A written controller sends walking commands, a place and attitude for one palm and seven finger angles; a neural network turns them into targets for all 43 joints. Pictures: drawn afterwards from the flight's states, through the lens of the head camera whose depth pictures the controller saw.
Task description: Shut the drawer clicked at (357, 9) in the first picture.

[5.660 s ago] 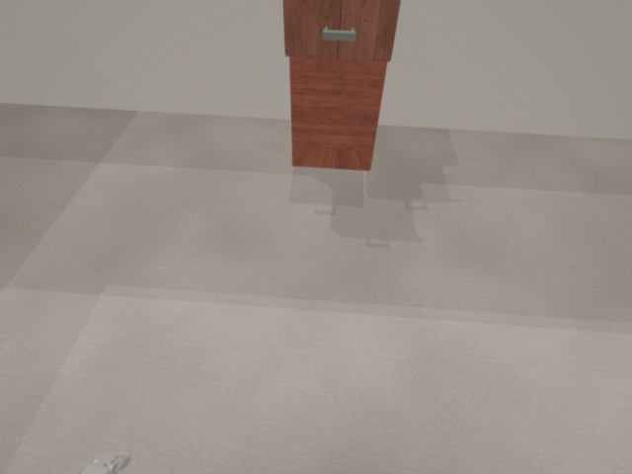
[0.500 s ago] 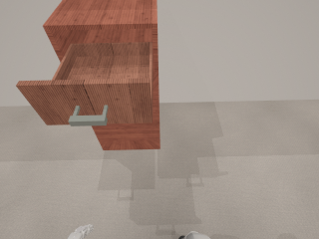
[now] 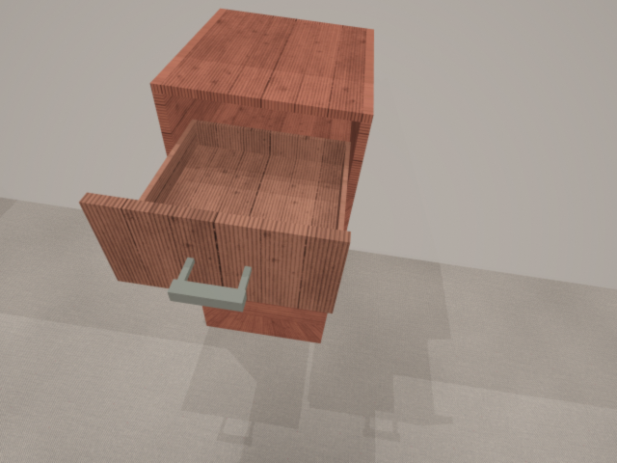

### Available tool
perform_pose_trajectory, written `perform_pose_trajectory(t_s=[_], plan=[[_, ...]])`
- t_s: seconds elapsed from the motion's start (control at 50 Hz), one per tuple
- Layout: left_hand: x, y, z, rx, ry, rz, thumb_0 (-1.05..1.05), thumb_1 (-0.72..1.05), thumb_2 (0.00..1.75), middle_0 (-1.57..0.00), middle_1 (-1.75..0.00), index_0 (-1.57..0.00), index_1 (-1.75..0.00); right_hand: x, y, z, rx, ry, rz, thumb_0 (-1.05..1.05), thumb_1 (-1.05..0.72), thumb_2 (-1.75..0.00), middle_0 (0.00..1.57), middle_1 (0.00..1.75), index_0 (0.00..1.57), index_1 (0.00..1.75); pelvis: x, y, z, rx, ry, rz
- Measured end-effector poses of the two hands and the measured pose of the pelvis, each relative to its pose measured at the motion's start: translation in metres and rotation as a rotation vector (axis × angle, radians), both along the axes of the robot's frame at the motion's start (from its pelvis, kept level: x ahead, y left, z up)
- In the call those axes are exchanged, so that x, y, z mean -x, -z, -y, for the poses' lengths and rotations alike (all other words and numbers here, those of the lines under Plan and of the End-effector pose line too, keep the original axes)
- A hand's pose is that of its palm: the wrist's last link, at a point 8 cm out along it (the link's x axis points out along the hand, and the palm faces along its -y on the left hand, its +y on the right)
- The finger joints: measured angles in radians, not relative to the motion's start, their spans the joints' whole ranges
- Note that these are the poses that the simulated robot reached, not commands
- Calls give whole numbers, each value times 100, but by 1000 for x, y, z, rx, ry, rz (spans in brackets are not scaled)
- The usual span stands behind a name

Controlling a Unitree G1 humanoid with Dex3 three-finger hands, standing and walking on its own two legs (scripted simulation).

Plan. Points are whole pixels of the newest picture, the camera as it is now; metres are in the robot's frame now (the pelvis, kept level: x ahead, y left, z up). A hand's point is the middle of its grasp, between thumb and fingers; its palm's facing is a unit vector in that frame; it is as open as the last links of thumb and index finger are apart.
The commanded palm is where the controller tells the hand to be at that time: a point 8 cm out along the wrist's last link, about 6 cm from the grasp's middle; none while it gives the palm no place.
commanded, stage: come to a stop and stand still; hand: left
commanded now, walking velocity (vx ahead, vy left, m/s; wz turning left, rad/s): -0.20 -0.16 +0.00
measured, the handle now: (212, 282) +0.34 +0.18 +0.02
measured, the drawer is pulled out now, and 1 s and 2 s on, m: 0.30 0.30 0.30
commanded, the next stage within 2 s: none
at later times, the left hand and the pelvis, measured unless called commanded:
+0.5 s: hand out of the picture +0.02 +0.15 -0.18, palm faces -0.03 -0.97 -0.25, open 7.4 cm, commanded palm none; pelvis -0.03 -0.04 -0.02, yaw -1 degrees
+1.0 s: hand out of the picture -0.01 +0.11 -0.18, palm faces +0.00 -0.98 -0.19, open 7.4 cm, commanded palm none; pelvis -0.03 -0.06 -0.01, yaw -1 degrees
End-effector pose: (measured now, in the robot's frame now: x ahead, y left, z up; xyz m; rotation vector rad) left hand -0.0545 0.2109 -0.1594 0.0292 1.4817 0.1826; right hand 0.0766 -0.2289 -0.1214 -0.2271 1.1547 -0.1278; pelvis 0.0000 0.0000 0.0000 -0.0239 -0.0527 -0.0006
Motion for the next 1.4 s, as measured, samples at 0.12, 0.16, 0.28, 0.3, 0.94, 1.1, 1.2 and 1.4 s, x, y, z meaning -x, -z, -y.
perform_pose_trajectory(t_s=[0.12,0.16,0.28,0.3,0.94,1.1,1.2,1.4], plan=[[-9,-8,0,7,30,-32,1,91,90,-19,-30,-20,-30,-3,-2,-10,4,31,-19,-1,-96,-90,20,30,20,30,-1,-7,-6,-11,5,-1],[-14,-10,-2,-3,38,-27,1,91,90,-19,-30,-20,-30,1,-1,-6,2,44,-31,-1,-96,-90,20,30,20,30,2,-8,-4,-12,10,-6],[-29,-15,-2,-61,72,17,0,91,90,-19,-30,-20,-30,29,6,17,-14,89,-70,-1,-94,-90,20,30,20,30,14,-7,15,-22,25,-17],[-32,-16,0,-75,84,32,0,91,90,-19,-30,-20,-30,35,9,22,-21,94,-75,0,-94,-90,20,30,20,30,16,-5,19,-21,25,-21],[-42,-16,50,-77,131,141,1,91,90,-20,-30,-20,-30,157,33,44,-110,144,-284,1,-91,-90,19,30,20,30,33,6,64,-30,15,-18],[-37,-13,56,-41,110,95,1,90,90,-20,-30,-20,-30,110,26,48,-79,114,-216,1,-91,-90,19,30,20,29,18,2,59,-23,18,-27],[-43,-15,53,-37,106,80,1,90,90,-20,-30,-20,-30,82,22,47,-66,94,-188,1,-92,-90,19,30,20,29,6,-1,56,-24,20,-37],[-70,-21,40,-63,120,77,1,90,90,-20,-30,-20,-30,48,18,50,-54,88,-168,1,-93,-90,19,30,20,30,-17,-5,52,-30,31,-42]])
